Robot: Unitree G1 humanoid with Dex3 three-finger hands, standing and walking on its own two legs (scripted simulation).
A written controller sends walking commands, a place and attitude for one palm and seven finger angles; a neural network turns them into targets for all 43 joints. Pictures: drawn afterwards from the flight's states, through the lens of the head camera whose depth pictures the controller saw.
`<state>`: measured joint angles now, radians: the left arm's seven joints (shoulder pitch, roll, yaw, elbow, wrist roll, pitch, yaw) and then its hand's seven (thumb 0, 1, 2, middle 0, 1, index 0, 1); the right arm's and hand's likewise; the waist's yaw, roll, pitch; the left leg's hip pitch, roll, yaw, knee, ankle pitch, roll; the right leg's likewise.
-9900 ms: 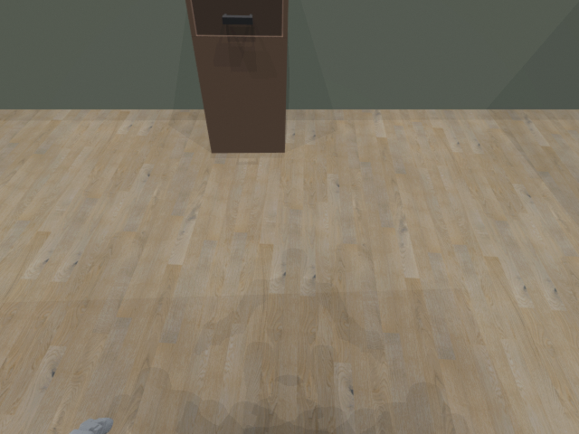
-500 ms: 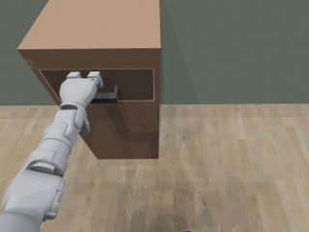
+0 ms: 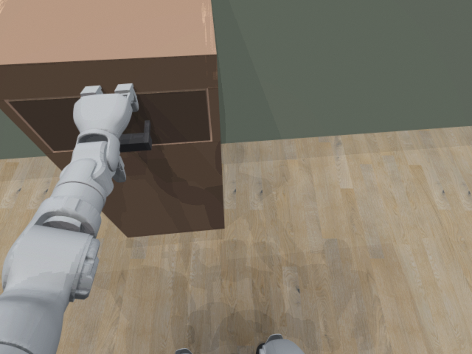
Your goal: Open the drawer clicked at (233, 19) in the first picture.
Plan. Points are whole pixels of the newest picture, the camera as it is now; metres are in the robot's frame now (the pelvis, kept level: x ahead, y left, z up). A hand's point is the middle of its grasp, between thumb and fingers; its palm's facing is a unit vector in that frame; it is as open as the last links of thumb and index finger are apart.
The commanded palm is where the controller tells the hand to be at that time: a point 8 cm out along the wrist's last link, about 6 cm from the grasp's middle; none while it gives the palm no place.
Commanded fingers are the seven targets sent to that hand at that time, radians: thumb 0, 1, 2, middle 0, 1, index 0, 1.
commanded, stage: move the hooked fingers above the handle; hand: left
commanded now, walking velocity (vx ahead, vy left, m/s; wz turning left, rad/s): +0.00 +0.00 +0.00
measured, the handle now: (121, 134) +0.55 +0.19 -0.02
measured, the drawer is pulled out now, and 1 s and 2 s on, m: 0.00 0.00 0.00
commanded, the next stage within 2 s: lower the fingers behind the handle in 0.54 s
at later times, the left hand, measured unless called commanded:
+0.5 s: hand (113, 139) +0.49 +0.18 +0.04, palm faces -0.06 -0.03 -1.00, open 13.8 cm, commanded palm +0.48 +0.18 +0.09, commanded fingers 0.00 -0.50 0.30 -0.30 -1.20 -0.30 -1.20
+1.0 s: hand (118, 147) +0.50 +0.18 +0.01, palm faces -0.06 -0.02 -1.00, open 13.8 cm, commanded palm +0.48 +0.18 +0.07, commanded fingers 0.00 -0.50 0.30 -0.30 -1.20 -0.30 -1.20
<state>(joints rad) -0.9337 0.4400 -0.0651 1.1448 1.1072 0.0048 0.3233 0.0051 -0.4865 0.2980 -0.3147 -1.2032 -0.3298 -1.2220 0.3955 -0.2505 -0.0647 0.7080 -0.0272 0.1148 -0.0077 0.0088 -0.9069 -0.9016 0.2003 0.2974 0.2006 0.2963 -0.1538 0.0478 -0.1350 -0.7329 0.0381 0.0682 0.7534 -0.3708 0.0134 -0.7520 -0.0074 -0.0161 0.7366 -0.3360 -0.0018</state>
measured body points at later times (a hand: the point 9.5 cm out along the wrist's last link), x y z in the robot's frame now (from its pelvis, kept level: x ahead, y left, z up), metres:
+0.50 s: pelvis +0.01 +0.00 +0.00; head +0.10 +0.00 +0.44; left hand +0.49 +0.18 +0.09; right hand +0.02 -0.27 -0.13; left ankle -0.02 +0.11 -0.71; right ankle +0.00 -0.12 -0.71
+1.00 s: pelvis +0.00 +0.00 -0.01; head +0.11 -0.01 +0.43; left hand +0.49 +0.18 +0.07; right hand -0.01 -0.28 -0.13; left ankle -0.02 +0.11 -0.71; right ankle +0.00 -0.12 -0.71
